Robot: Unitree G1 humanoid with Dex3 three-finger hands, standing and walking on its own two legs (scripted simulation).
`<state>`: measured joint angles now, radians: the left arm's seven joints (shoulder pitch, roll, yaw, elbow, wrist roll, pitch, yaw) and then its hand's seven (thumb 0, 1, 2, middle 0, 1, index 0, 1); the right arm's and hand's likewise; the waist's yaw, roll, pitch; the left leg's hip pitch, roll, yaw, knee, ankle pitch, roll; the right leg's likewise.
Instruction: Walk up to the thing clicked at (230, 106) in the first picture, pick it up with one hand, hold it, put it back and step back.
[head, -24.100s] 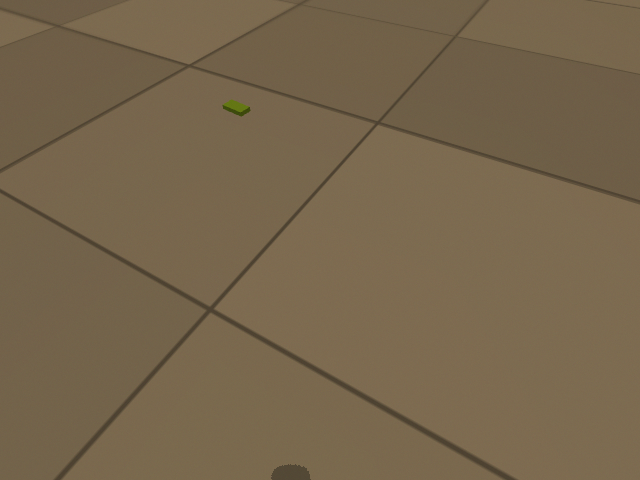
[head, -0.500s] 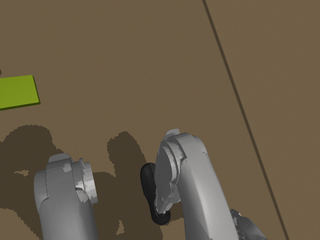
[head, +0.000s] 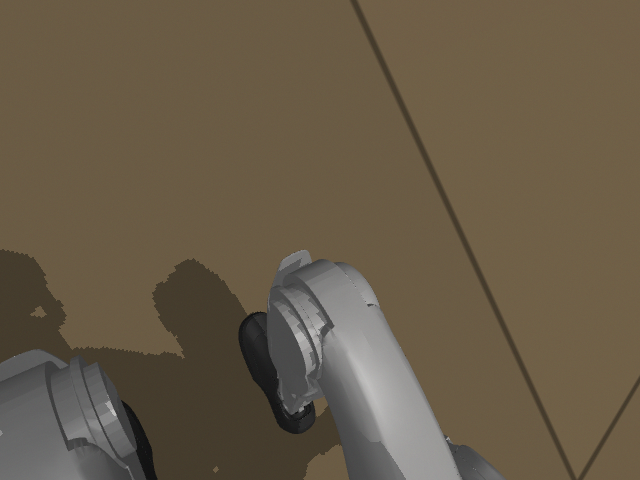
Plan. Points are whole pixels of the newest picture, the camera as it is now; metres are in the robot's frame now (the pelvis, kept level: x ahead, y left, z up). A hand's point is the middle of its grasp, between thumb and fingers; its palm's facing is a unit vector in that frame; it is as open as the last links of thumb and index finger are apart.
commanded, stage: rest palm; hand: left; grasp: from above
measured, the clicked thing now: out of the picture +0.47 +0.32 -0.30
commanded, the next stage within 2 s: close in 0.90 s
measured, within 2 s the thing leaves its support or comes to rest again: neither
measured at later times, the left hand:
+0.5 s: hand out of the picture +0.45 +0.32 -0.26, palm faces -0.46 -0.12 -0.88, open 14.1 cm
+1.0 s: hand out of the picture +0.46 +0.30 -0.28, palm faces -0.45 -0.13 -0.88, open 14.0 cm
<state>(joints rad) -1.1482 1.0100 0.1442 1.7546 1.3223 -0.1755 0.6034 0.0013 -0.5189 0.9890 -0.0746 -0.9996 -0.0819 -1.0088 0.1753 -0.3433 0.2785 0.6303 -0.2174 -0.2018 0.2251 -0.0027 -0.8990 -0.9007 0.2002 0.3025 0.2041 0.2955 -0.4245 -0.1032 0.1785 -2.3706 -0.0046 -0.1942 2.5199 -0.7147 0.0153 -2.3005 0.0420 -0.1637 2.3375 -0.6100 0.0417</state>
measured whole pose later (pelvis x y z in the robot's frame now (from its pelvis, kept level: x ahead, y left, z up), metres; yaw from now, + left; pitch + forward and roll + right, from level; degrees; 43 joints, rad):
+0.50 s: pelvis +0.00 +0.00 +0.00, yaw -2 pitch +28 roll -16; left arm -1.09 1.04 0.07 1.73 1.36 -0.28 0.61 0.00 -0.52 1.01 -0.08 -0.99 -0.08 -1.01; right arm 0.13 -0.36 0.29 0.62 -0.25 -0.20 0.24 0.00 -0.90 -0.90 0.20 0.30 0.20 0.30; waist -0.39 -0.16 0.17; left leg -2.33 -0.01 -0.24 2.55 -0.74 0.01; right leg -2.24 0.04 -0.21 2.33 -0.62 0.04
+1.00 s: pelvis +0.00 +0.00 +0.00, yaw -2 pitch +28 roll -16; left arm -1.11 1.08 0.12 1.75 1.28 -0.20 0.64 0.00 -0.50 0.97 -0.09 -1.02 -0.10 -1.02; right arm 0.13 -0.38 0.34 0.60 -0.24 -0.26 0.27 0.00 -0.91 -0.91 0.20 0.30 0.20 0.30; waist -0.43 -0.16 0.25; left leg -2.32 0.00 -0.25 2.54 -0.74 0.01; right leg -2.23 0.05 -0.21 2.31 -0.61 0.05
